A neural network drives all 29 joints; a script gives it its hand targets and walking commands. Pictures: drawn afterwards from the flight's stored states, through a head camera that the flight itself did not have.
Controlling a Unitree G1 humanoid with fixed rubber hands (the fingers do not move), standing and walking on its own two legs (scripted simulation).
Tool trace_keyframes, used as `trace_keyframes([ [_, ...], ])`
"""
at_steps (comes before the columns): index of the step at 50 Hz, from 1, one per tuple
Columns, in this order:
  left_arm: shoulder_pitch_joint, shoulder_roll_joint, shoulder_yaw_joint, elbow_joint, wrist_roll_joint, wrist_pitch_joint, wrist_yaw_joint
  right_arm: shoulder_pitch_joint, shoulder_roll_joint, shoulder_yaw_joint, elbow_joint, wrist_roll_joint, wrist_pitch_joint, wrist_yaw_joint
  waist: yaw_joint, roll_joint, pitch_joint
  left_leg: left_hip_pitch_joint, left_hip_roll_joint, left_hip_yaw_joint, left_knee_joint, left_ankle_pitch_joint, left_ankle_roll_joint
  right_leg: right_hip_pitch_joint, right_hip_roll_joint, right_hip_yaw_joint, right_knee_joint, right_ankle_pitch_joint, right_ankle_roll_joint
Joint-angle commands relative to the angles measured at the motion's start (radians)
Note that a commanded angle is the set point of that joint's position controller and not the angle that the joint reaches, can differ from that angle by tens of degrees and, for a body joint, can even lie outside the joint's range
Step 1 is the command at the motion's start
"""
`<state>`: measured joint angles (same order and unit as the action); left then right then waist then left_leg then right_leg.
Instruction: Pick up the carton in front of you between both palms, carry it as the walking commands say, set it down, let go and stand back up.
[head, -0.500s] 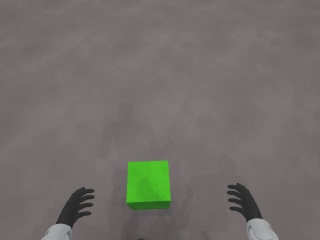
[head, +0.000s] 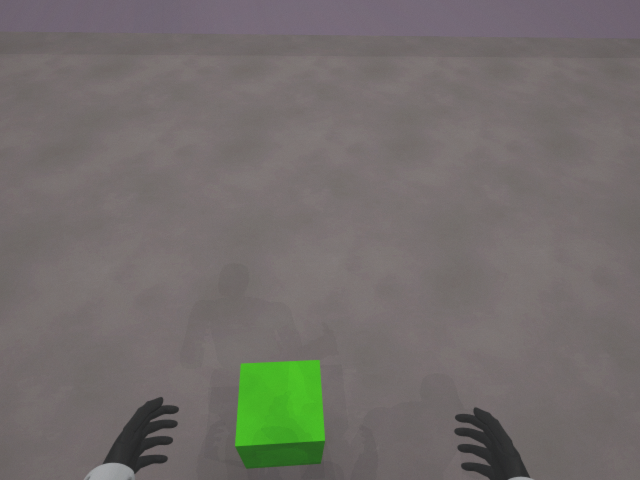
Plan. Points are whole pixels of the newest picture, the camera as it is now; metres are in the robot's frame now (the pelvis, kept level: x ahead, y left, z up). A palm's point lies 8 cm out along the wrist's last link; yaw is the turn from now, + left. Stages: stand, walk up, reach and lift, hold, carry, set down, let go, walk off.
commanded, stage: let go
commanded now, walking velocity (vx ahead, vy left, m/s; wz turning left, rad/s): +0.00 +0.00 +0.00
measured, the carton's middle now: (282, 415) +0.40 +0.08 -0.65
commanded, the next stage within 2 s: stand in 0.04 s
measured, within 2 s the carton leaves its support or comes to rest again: neither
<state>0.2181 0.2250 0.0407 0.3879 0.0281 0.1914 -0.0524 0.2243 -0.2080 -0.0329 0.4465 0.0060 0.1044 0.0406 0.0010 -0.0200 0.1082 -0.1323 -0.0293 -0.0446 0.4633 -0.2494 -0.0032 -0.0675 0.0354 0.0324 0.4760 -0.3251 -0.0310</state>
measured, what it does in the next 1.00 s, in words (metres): stands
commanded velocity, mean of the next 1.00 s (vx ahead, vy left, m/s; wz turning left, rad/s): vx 0.00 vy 0.00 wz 0.00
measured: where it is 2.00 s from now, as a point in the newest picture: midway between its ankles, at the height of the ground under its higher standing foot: outside the picture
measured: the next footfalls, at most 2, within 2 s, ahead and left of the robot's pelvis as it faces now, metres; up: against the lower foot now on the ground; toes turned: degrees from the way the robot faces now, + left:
none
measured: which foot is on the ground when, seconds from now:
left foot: down 0.00-1.00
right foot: down 0.00-1.00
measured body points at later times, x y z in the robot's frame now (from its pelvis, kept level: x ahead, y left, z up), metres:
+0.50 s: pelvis +0.02 +0.03 +0.00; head +0.02 +0.04 +0.45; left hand +0.16 +0.31 -0.10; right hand +0.15 -0.27 -0.09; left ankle +0.01 +0.12 -0.74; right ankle -0.04 -0.10 -0.74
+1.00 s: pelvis +0.01 +0.03 +0.00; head +0.00 +0.04 +0.45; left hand +0.13 +0.32 -0.11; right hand +0.11 -0.28 -0.10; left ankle +0.01 +0.12 -0.74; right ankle -0.04 -0.10 -0.74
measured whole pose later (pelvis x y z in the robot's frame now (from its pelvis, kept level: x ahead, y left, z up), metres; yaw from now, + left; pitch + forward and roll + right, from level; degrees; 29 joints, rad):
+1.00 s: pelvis +0.01 +0.03 +0.00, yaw -2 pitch -2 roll +0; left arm 0.18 0.37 0.01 0.86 0.03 0.00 0.02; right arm 0.14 -0.35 -0.02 0.93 -0.03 -0.01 -0.02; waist 0.00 -0.03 0.01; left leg -0.16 -0.04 -0.01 0.42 -0.23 0.04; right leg -0.09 0.02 0.07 0.40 -0.28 0.01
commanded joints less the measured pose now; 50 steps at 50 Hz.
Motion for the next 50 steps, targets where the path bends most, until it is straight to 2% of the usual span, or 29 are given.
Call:
trace_keyframes([
  [1, -0.037, 0.109, 0.025, -0.1, -0.008, 0.01, 0.025, -0.025, -0.094, -0.018, -0.088, 0.005, -0.027, -0.015, 0.001, -0.014, -0.108, 0.067, -0.041, 0.041, -0.005, 0.19, -0.006, -0.071, -0.027, 0.013, -0.066, 0.389, 0.049],
  [2, -0.037, 0.108, 0.023, -0.098, -0.01, 0.013, 0.028, -0.029, -0.095, -0.017, -0.091, 0.003, -0.027, -0.016, 0.003, -0.015, -0.105, 0.065, -0.04, 0.039, -0.007, 0.197, -0.005, -0.074, -0.026, 0.01, -0.068, 0.38, 0.047],
  [3, -0.054, 0.207, 0.053, 0.028, -0.003, -0.059, 0.065, -0.047, -0.196, -0.044, 0.068, -0.055, -0.046, -0.047, 0.021, -0.098, -0.096, -0.057, 0.059, -0.006, 0.011, 0.188, -0.013, -0.16, -0.059, 0.032, -0.05, 0.195, 0.057],
  [5, -0.049, 0.193, 0.047, 0.053, 0.008, -0.114, 0.071, -0.045, -0.214, -0.051, 0.096, -0.061, -0.069, -0.061, 0.006, -0.041, -0.104, -0.073, 0.067, -0.026, -0.001, 0.1, -0.003, -0.167, -0.07, 0.071, -0.072, 0.057, 0.045],
  [6, -0.055, 0.189, 0.045, 0.068, 0.01, -0.129, 0.069, -0.053, -0.212, -0.048, 0.114, -0.062, -0.079, -0.062, 0.005, -0.019, -0.099, -0.085, 0.071, -0.034, -0.014, 0.062, 0.001, -0.174, -0.072, 0.081, -0.078, 0.032, 0.038],
  [8, -0.058, 0.187, 0.046, 0.098, 0.009, -0.151, 0.062, -0.078, -0.209, -0.045, 0.143, -0.058, -0.093, -0.06, 0.008, 0.017, -0.113, -0.099, 0.082, -0.052, -0.027, 0.065, 0.009, -0.152, -0.071, 0.078, -0.061, 0.074, 0.031],
  [13, -0.049, 0.212, 0.044, 0.166, 0.006, -0.177, 0.065, -0.09, -0.229, -0.047, 0.206, -0.05, -0.111, -0.06, 0.004, 0.04, -0.166, -0.054, 0.099, -0.065, -0.02, 0.231, 0.014, -0.11, -0.081, 0.083, -0.044, 0.217, 0.032],
  [25, -0.04, 0.251, 0.027, 0.282, 0.005, -0.197, 0.079, -0.098, -0.279, -0.047, 0.304, -0.044, -0.122, -0.068, -0.003, 0.034, -0.171, 0.01, 0.115, -0.079, -0.033, 0.345, 0.023, -0.096, -0.096, 0.088, -0.053, 0.289, 0.03],
  [34, -0.049, 0.267, 0.016, 0.338, 0.0, -0.203, 0.082, -0.108, -0.288, -0.038, 0.357, -0.04, -0.124, -0.068, -0.003, 0.018, -0.158, 0.021, 0.116, -0.08, -0.05, 0.34, 0.025, -0.085, -0.107, 0.096, -0.075, 0.292, 0.028],
  [50, -0.07, 0.292, 0.005, 0.433, -0.003, -0.208, 0.078, -0.123, -0.308, -0.021, 0.444, -0.033, -0.129, -0.063, -0.003, 0.017, -0.124, 0.017, 0.123, -0.088, -0.108, 0.241, 0.032, -0.077, -0.122, 0.117, -0.138, 0.235, 0.02],
])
